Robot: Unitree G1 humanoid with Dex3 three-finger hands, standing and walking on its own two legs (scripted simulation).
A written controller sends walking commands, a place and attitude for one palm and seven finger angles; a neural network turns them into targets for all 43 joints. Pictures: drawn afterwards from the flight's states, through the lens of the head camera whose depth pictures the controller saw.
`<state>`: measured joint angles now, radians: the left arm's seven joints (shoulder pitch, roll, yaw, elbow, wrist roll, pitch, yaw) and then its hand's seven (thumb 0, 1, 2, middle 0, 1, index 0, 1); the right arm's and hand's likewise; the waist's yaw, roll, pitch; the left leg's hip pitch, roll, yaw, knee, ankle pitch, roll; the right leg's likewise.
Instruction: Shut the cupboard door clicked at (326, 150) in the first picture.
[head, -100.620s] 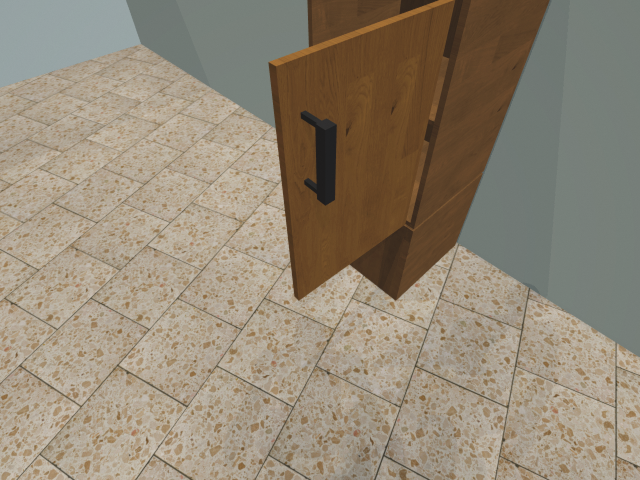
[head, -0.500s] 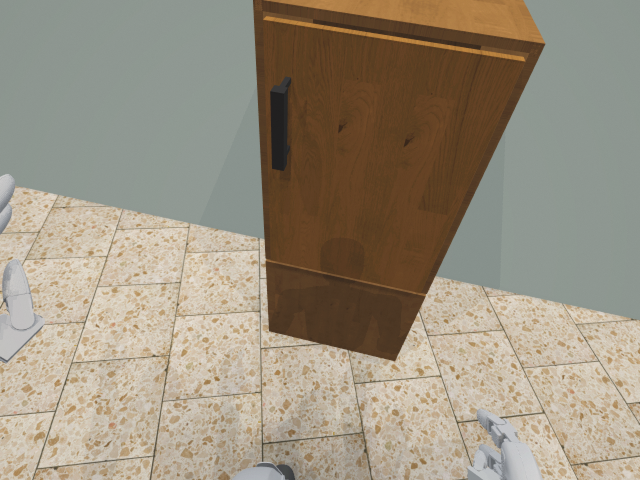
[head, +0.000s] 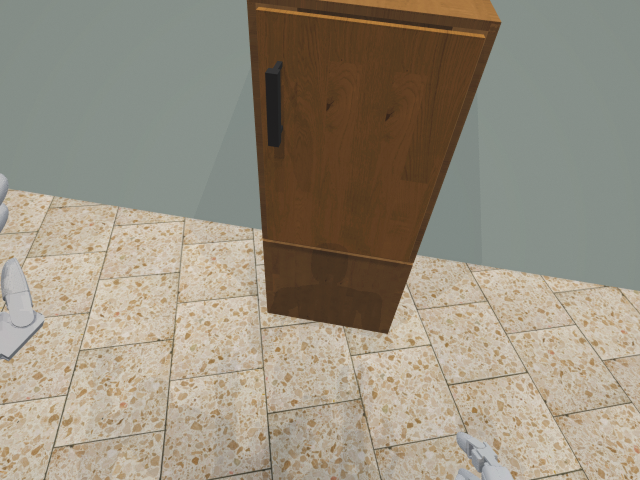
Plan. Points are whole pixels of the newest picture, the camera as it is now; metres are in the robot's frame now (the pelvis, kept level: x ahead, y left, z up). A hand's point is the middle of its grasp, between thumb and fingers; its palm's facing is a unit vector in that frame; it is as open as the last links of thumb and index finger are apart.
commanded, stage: stop stepping back and stand still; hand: left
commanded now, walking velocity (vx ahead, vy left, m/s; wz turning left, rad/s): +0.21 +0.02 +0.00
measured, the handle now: (276, 104) +0.77 +0.13 +0.10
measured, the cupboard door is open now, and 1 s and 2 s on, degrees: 0 0 0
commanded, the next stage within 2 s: let the arm hang, fingers relaxed in 0.40 s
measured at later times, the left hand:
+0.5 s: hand (15, 335) +0.19 +0.26 +0.19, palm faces +0.38 -0.78 -0.50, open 7.4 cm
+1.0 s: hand out of the picture -0.02 +0.20 -0.17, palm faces +0.03 -0.98 -0.18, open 7.1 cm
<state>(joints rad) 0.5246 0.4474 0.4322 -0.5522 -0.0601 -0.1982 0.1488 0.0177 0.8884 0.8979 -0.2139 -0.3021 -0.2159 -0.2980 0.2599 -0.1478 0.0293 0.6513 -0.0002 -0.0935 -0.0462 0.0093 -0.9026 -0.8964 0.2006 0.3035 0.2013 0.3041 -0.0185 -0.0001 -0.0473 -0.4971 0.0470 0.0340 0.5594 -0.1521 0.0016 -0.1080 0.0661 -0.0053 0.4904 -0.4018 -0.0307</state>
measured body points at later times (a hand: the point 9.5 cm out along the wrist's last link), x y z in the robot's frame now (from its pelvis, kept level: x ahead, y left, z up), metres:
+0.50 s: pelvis +0.01 +0.01 +0.01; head +0.00 +0.02 +0.46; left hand +0.16 +0.30 +0.22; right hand +0.14 -0.22 -0.09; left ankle +0.08 +0.12 -0.71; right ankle -0.07 -0.09 -0.73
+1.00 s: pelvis -0.01 +0.02 +0.01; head +0.00 +0.04 +0.46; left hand -0.03 +0.26 -0.15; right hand +0.02 -0.23 -0.13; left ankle +0.06 +0.12 -0.73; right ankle -0.05 -0.08 -0.73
